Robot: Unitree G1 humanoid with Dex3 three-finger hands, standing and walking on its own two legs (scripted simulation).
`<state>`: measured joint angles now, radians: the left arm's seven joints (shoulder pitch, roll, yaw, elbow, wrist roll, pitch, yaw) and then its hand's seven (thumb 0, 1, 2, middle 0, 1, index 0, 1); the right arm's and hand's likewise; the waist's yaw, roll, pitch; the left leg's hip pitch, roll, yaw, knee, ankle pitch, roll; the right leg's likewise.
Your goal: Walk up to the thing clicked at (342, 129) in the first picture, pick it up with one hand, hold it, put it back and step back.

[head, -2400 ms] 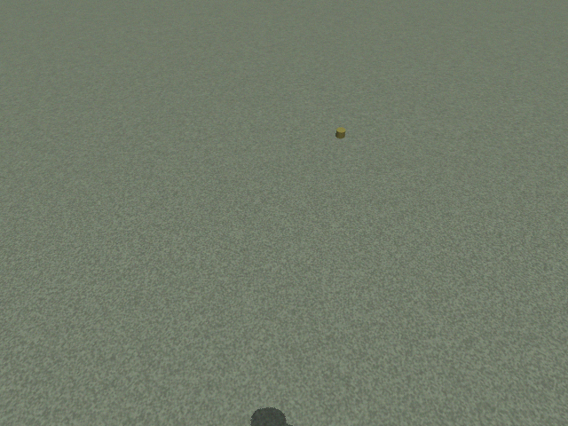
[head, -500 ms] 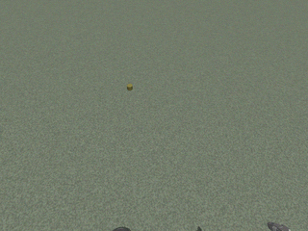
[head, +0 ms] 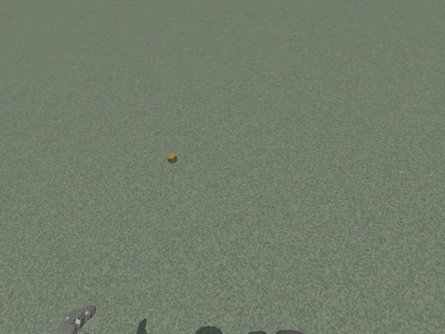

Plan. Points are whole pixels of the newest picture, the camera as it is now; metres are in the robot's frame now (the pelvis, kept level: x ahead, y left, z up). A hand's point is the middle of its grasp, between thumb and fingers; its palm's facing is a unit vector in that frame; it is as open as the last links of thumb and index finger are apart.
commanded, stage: walk up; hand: left
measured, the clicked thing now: (172, 157) +1.17 +0.34 -0.74
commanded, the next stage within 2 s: none
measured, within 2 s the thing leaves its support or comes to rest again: neither
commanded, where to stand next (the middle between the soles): +0.78 +0.06 m, yaw +1 degrees
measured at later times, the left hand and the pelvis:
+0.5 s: hand (89, 279) +0.27 +0.33 -0.14, palm faces -0.05 -0.93 -0.35, open 7.4 cm; pelvis +0.22 +0.04 +0.01, yaw +0 degrees
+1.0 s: hand (119, 204) +0.45 +0.29 -0.11, palm faces +0.03 -0.92 -0.40, open 7.4 cm; pelvis +0.41 +0.01 +0.01, yaw +2 degrees
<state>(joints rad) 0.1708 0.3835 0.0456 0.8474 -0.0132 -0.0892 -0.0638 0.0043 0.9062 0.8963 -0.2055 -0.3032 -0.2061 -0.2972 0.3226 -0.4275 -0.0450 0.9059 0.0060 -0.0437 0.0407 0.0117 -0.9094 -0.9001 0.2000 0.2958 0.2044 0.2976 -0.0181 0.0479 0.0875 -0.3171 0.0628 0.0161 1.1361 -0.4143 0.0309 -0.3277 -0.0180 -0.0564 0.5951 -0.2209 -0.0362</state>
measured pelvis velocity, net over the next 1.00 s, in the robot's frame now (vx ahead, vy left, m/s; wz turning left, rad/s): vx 0.41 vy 0.01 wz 0.03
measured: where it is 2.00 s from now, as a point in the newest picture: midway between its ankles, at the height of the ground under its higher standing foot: (223, 225)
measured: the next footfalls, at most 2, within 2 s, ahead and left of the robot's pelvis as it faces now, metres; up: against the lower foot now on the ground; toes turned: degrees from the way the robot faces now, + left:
left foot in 0.28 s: +0.28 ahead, +0.17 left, +0.00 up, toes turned +6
right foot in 0.68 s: +0.45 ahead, -0.11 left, +0.00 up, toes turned -5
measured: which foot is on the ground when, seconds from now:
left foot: up 0.00-0.26, down 0.28-0.70, up 0.72-1.00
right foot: down 0.00-0.32, up 0.34-0.66, down 0.68-1.00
